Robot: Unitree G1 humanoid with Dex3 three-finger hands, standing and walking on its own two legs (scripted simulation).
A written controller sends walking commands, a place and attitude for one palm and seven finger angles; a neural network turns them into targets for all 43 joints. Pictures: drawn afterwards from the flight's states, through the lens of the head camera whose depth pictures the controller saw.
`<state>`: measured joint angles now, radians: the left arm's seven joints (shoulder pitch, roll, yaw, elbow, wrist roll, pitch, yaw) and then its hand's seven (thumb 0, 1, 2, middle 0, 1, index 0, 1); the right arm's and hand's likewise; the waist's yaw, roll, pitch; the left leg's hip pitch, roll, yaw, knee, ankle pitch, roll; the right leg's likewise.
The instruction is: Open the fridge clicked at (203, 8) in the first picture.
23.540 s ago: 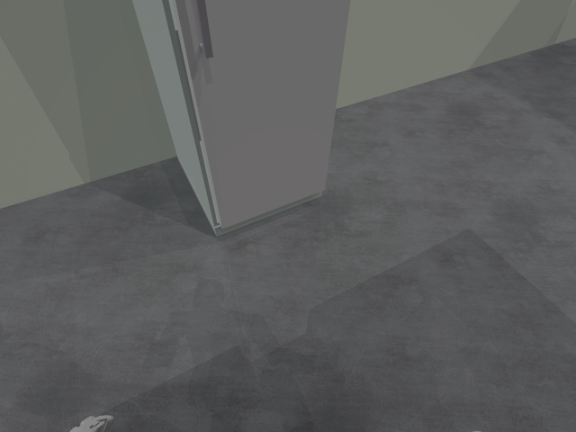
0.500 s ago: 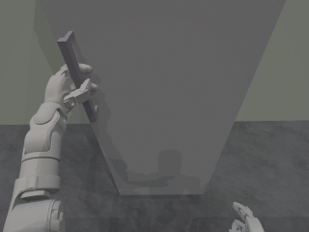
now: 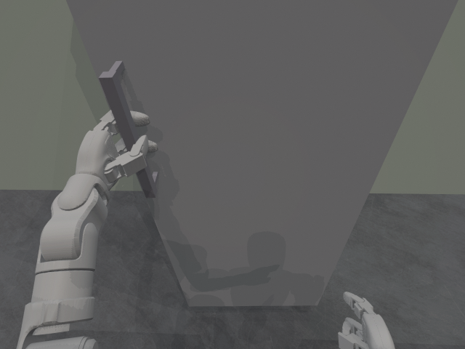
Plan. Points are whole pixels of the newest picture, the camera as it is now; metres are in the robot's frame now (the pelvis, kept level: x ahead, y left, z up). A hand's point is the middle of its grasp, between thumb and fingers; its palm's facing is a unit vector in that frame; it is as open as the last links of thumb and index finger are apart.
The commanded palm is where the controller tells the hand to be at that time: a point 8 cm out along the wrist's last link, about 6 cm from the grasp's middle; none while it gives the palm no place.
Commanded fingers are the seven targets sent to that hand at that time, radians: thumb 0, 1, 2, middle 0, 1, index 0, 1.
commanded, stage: pull the door a little, standing still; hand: left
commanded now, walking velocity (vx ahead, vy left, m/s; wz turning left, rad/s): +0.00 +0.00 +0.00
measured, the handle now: (136, 138) +0.41 +0.20 +0.18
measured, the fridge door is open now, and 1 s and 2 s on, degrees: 2 34 65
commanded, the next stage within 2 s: walk backward, drawing the door open in 0.04 s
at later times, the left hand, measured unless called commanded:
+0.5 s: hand (140, 232) +0.22 +0.13 +0.18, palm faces +0.13 -0.96 -0.24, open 6.7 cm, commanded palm +0.18 +0.18 +0.19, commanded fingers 0.00 0.90 0.90 -0.45 -1.40 -0.45 -1.40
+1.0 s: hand (182, 315) +0.13 +0.06 +0.18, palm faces +0.34 -0.90 -0.27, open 7.1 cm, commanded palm +0.08 +0.10 +0.19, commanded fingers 0.00 0.90 0.90 -0.45 -1.40 -0.45 -1.40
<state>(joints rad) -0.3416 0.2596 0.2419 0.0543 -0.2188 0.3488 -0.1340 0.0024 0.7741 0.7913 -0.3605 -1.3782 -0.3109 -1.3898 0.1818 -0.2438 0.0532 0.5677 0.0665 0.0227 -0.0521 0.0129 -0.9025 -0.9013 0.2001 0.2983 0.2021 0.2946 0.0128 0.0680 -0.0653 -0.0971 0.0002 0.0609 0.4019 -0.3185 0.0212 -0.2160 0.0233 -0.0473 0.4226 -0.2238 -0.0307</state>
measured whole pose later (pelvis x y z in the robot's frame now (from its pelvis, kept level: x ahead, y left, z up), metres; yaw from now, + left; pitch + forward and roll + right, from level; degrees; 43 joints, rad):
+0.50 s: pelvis -0.05 +0.00 +0.00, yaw +1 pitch +0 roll +1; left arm 0.12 0.24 0.04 -0.39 -0.04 0.00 0.09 -0.06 0.65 0.72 -0.43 -1.40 -0.25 -1.28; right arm 0.15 -0.20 0.04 0.53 -0.01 0.09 -0.07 0.01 -0.90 -0.90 0.20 0.30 0.20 0.29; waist -0.02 0.05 -0.01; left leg -0.19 -0.03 0.05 0.45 -0.27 0.03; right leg -0.31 -0.01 -0.05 0.49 -0.19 -0.03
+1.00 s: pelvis -0.11 -0.13 -0.02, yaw +15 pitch +0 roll +2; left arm 0.13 0.24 0.07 -0.57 0.04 -0.01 0.09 -0.10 0.64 0.74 -0.44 -1.40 -0.18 -1.23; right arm 0.21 -0.16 -0.02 0.62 0.00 -0.10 -0.07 0.01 -0.90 -0.90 0.20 0.30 0.20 0.29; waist -0.05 -0.01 0.10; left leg -0.32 0.06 0.08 0.62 -0.38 0.03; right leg -0.45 0.05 -0.21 0.59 -0.16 0.01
